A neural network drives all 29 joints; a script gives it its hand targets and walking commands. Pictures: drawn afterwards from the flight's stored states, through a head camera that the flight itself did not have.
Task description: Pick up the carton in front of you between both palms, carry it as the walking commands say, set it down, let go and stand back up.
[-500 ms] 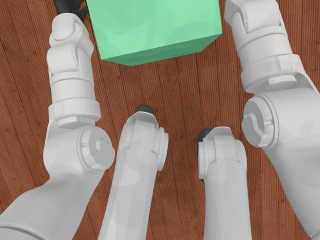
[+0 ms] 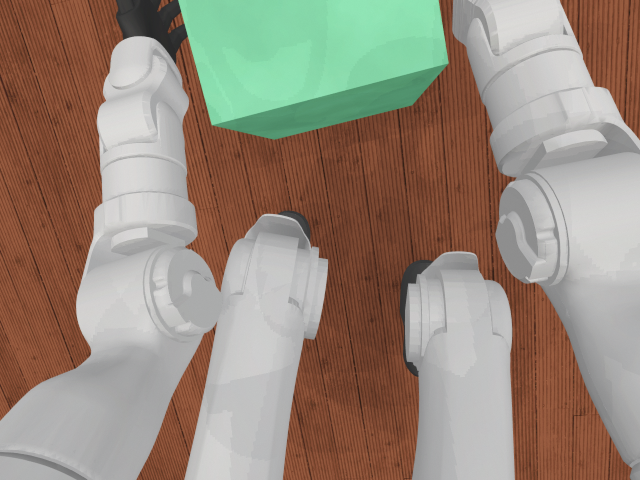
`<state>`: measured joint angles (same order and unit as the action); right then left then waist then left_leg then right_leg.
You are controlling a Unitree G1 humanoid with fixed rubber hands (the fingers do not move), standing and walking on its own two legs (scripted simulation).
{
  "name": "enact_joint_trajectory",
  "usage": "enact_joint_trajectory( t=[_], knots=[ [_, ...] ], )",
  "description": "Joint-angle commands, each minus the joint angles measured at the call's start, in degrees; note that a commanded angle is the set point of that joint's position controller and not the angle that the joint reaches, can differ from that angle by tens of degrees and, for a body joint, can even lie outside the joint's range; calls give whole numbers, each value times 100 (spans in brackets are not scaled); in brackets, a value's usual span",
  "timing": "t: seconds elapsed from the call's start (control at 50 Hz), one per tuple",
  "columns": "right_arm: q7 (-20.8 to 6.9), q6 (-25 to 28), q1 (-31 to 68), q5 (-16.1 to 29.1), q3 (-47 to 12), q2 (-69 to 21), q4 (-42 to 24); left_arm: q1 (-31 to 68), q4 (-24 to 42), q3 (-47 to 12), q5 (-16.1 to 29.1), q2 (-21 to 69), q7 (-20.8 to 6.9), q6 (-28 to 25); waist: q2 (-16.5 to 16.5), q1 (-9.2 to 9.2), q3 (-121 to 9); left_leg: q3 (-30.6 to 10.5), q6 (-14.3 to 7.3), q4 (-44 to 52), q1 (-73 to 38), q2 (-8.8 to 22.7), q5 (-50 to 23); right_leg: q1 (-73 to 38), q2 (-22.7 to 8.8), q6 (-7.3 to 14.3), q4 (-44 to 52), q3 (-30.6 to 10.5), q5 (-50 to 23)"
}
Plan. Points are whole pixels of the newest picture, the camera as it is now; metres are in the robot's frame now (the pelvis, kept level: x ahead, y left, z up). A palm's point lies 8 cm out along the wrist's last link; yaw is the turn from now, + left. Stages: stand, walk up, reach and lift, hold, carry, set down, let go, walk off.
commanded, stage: set down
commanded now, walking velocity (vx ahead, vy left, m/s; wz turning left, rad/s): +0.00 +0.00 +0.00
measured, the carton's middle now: (316, 23) +0.52 +0.12 -0.27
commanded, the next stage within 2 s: let go in 2.00 s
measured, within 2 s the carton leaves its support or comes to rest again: rests again in 0.70 s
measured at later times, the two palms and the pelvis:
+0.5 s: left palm (146, 34) +0.47 +0.27 -0.18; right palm out of the picture +0.58 -0.02 -0.18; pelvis -0.01 +0.00 -0.01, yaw +1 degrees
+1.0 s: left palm (127, 43) +0.47 +0.30 -0.20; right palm out of the picture +0.59 -0.05 -0.21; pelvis -0.01 +0.01 -0.02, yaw +2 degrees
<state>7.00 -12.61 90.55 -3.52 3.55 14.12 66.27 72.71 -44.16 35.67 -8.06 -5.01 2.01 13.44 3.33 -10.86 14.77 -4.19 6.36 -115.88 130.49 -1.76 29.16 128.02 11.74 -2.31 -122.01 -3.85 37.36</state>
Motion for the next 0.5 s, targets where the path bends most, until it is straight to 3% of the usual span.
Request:
enact_joint_trajectory(
  t=[0.0,0.28,0.48],
  knots=[
    [-1167,281,2268,335,-869,-4545,-516,3689,238,-2049,446,3298,-1305,-200,875,-620,-5801,1042,-256,389,-3026,-239,-2191,-2293,-103,186,1172,441,-1842],
    [-1289,214,1879,-222,-237,-3642,48,3263,-389,-1404,77,2679,-1295,-196,797,-264,-4524,882,-383,312,-2527,-257,-1614,-1703,-218,303,1178,324,-1359],
    [-1332,151,1567,-493,18,-3088,299,2841,-718,-896,-170,2218,-1229,-185,766,-134,-3888,847,-432,257,-2246,-258,-1339,-1587,-321,359,1132,226,-1216]
  ],
)
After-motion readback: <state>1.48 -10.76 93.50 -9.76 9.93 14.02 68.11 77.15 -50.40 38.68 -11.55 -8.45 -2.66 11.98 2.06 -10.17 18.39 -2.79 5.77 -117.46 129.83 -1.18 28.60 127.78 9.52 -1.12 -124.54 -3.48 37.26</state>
